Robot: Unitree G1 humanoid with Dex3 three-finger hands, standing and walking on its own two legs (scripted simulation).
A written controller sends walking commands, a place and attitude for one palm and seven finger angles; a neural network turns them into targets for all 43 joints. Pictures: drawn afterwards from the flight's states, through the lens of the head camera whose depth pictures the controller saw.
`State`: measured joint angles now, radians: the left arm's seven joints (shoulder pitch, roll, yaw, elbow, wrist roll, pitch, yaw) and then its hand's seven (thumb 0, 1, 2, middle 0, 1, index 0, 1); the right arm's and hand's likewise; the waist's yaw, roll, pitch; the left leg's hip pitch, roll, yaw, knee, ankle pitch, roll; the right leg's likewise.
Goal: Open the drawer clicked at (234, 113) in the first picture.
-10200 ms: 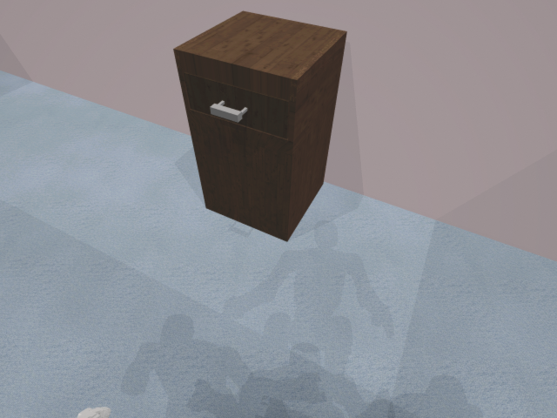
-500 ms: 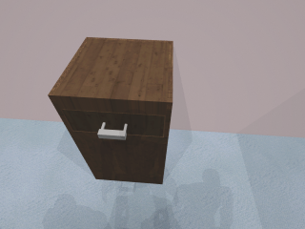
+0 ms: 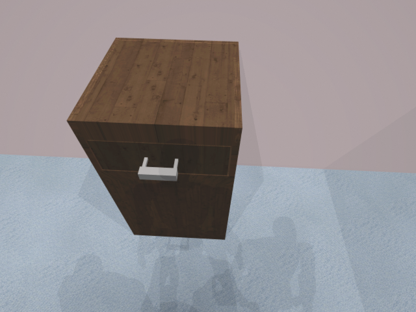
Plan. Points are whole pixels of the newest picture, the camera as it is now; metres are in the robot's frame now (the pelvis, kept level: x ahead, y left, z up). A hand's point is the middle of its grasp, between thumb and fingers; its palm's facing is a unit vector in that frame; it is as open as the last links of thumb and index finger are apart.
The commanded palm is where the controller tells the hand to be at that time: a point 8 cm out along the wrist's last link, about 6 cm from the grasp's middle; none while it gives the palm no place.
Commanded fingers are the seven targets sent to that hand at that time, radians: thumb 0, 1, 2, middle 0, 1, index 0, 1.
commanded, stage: look again from close up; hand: left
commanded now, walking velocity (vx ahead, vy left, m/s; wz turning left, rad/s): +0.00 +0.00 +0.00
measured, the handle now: (159, 167) +0.51 +0.17 -0.13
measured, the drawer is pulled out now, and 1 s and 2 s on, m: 0.00 0.00 0.00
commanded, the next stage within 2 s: raise the hand with hooked fingers in 0.34 s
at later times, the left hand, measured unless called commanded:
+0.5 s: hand out of the picture +0.01 +0.21 -0.15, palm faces -0.08 -0.95 -0.29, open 7.4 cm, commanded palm +0.08 +0.25 -0.06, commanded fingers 0.00 0.81 0.86 -0.21 -0.36 -0.21 -0.36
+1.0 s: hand out of the picture +0.13 +0.24 -0.06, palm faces +0.03 -0.07 -1.00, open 9.4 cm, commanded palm +0.13 +0.24 +0.01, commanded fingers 0.00 0.22 0.61 -0.25 -0.74 -0.25 -0.74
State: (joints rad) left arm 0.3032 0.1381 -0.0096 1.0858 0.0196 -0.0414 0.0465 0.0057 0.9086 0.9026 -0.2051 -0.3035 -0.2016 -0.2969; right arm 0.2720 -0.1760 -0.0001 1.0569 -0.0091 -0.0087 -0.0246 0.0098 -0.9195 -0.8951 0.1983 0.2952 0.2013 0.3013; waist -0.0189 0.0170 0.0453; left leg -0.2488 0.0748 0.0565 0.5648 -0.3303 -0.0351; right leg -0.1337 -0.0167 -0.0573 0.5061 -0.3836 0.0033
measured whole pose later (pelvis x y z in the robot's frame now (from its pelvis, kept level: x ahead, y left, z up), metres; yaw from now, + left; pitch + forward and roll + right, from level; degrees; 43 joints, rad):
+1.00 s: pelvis -0.07 -0.02 -0.06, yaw +2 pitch +12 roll +1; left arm 0.35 0.41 0.02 0.04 1.08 -0.18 0.46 0.00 0.43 0.71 -0.26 -0.60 -0.26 -0.59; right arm 0.06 -0.25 -0.05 0.55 -0.09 0.02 -0.02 0.01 -0.91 -0.90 0.20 0.30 0.20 0.30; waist 0.11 0.01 -0.12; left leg -0.80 0.07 0.00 0.98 -0.39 -0.04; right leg -0.71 -0.03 -0.07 1.03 -0.53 -0.03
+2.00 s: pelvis -0.04 +0.01 +0.00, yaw +1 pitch +3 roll +0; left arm -0.08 0.49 -0.05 0.09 0.93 -0.02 0.06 0.00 -0.49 0.31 -0.32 -1.20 -0.32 -1.19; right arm 0.13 -0.23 0.00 0.62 -0.01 0.12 -0.03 0.01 -0.90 -0.90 0.20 0.30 0.20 0.30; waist 0.07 0.07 -0.03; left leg -0.36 0.03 0.04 0.55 -0.25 -0.01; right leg -0.26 -0.05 -0.05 0.55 -0.34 0.02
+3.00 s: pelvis -0.04 +0.00 -0.01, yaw +0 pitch +9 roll +0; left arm -0.37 0.38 -0.13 0.53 1.04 -0.02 0.22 0.00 -0.49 0.31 -0.32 -1.20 -0.32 -1.20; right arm 0.23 -0.24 -0.06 0.68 0.00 0.12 -0.02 0.01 -0.90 -0.90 0.20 0.30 0.20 0.30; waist 0.01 0.05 -0.08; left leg -0.52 0.05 0.05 0.64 -0.28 -0.01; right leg -0.44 -0.04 -0.03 0.67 -0.38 0.01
